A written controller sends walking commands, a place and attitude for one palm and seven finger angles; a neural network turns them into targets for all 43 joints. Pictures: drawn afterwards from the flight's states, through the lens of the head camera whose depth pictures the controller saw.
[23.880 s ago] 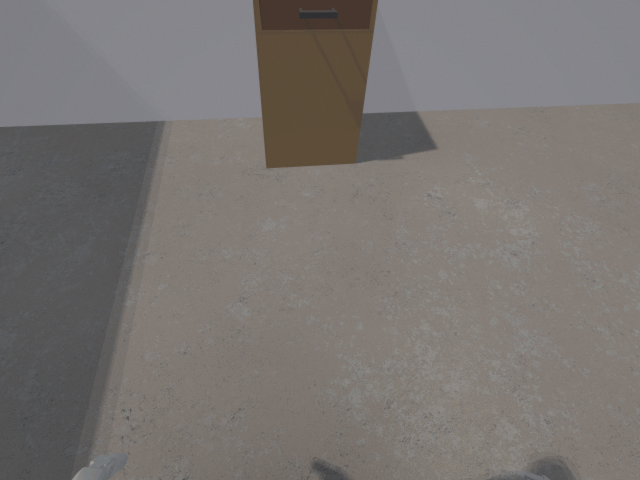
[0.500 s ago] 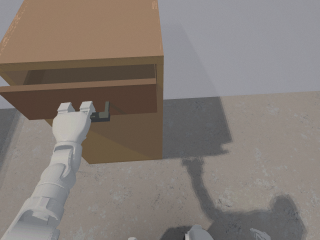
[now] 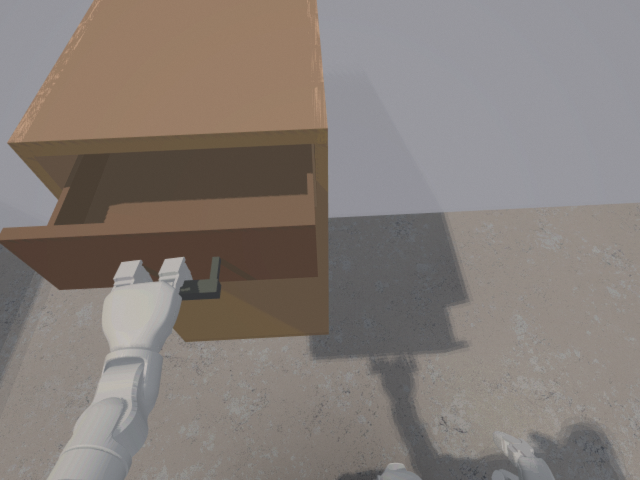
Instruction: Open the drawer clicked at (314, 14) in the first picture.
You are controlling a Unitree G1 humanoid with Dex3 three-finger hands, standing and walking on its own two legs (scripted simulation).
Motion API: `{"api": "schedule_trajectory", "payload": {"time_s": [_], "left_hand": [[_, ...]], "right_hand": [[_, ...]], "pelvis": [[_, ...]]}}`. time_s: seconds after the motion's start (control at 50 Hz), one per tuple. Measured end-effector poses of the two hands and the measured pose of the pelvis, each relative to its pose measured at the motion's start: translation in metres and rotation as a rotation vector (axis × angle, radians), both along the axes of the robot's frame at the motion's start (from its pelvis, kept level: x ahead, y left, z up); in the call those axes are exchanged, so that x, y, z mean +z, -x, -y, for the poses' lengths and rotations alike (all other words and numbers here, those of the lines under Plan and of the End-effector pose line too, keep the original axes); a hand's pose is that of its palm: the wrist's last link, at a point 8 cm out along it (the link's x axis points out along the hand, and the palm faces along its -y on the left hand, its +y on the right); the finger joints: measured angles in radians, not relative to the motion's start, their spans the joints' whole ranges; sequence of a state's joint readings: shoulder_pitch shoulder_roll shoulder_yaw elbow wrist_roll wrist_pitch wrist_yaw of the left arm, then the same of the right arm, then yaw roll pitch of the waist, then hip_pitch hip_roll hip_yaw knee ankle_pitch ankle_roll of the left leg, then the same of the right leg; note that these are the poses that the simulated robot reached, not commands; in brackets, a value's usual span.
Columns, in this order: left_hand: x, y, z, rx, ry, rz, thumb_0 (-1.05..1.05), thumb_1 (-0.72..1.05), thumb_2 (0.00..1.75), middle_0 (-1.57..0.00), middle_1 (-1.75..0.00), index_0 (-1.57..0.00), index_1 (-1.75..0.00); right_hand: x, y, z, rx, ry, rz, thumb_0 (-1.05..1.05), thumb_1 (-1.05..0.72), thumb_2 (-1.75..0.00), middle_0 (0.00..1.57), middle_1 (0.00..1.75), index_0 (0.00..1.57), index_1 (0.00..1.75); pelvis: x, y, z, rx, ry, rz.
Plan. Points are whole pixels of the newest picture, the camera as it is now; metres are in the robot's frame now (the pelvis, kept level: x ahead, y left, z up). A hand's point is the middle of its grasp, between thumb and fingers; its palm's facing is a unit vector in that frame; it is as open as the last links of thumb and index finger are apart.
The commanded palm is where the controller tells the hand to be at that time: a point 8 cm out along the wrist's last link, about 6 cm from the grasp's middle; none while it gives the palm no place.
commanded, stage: pull the drawer open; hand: left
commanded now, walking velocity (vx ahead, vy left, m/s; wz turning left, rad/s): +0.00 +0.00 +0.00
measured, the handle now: (171, 278) +0.38 +0.23 -0.01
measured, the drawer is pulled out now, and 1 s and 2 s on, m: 0.15 0.26 0.30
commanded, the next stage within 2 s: open the thumb to release the handle in 1.62 s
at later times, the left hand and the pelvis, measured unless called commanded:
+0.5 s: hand (156, 355) +0.28 +0.23 -0.03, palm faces -0.01 -0.02 -1.00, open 5.6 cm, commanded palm +0.23 +0.23 +0.01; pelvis -0.02 -0.01 +0.00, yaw +0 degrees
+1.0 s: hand (146, 411) +0.21 +0.22 -0.03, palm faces +0.00 -0.06 -1.00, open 5.5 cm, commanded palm +0.16 +0.23 +0.01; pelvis +0.00 -0.01 -0.01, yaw +0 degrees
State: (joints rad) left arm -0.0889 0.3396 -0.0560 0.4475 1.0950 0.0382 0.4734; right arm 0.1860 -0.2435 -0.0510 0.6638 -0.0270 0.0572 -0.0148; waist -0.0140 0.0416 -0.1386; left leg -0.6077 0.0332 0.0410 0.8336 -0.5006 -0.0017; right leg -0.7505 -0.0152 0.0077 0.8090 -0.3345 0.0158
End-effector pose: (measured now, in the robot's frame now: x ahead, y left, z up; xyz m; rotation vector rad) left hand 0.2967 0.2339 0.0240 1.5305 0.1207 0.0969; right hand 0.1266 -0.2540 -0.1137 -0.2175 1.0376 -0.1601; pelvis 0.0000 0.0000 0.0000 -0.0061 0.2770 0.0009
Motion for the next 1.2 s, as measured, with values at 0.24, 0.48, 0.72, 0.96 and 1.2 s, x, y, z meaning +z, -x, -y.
{"api": "schedule_trajectory", "payload": {"time_s": [0.24,0.48,0.72,0.96,1.2], "left_hand": [[-0.001,0.029,0.003,0.008,-0.013,0.018,0.02,0.73,0.84,-0.31,-1.35,-0.39,-1.35],[0.000,0.041,0.006,0.034,-0.016,0.003,0.02,0.74,0.82,-0.30,-1.33,-0.39,-1.35],[0.000,0.062,0.007,0.034,0.005,0.002,0.03,0.75,0.80,-0.29,-1.33,-0.40,-1.35],[0.000,0.103,0.011,0.038,0.016,0.008,0.03,0.75,0.80,-0.28,-1.33,-0.40,-1.34],[0.000,0.142,0.014,0.049,0.026,0.008,0.04,0.74,0.80,-0.28,-1.33,-0.41,-1.34]], "right_hand": [[0.000,-0.014,-0.001,0.053,0.005,0.064,0.01,-0.91,-0.89,0.20,0.30,0.21,0.30],[-0.001,-0.008,0.001,0.045,-0.006,0.084,0.01,-0.91,-0.89,0.20,0.30,0.21,0.30],[0.005,-0.014,0.007,0.029,0.006,0.107,0.01,-0.91,-0.89,0.20,0.30,0.21,0.30],[0.012,-0.051,-0.005,0.079,-0.021,0.184,0.01,-0.91,-0.89,0.20,0.30,0.21,0.30],[0.015,-0.077,-0.027,0.168,-0.059,0.244,0.01,-0.91,-0.89,0.20,0.30,0.21,0.30]], "pelvis": [[-0.003,0.012,0.007,0.012,-0.010,0.027],[-0.003,0.018,0.013,0.004,-0.020,0.038],[-0.003,0.011,0.013,-0.011,-0.020,0.038],[-0.006,0.001,0.009,-0.014,-0.014,0.034],[-0.012,0.003,0.011,-0.005,-0.015,0.050]]}}
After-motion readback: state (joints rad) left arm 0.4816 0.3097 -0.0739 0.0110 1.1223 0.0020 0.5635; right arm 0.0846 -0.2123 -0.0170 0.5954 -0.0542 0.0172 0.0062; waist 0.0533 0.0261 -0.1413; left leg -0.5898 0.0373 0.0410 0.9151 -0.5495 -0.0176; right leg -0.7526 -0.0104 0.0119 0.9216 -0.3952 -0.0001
